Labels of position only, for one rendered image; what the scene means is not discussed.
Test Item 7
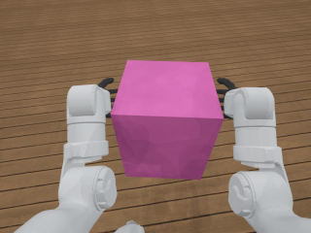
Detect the right robot upper arm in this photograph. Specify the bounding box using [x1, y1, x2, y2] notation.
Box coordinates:
[228, 171, 311, 233]

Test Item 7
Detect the robot left hand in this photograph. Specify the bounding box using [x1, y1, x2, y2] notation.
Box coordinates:
[98, 78, 118, 118]

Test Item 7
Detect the robot left thigh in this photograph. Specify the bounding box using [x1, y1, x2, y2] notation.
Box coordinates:
[115, 223, 145, 233]

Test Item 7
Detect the robot left forearm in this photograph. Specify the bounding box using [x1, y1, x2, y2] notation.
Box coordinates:
[58, 84, 112, 202]

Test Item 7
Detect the robot right hand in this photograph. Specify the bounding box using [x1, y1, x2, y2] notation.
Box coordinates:
[216, 78, 238, 119]

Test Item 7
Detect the robot right forearm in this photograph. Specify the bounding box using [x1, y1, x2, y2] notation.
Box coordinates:
[224, 87, 294, 206]

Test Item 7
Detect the left robot shin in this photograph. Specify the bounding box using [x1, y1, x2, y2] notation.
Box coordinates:
[126, 220, 138, 225]

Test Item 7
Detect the carton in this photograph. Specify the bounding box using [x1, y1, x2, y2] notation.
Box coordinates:
[111, 60, 225, 181]

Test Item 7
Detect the left robot upper arm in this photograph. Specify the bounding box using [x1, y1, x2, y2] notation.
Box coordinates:
[14, 165, 118, 233]

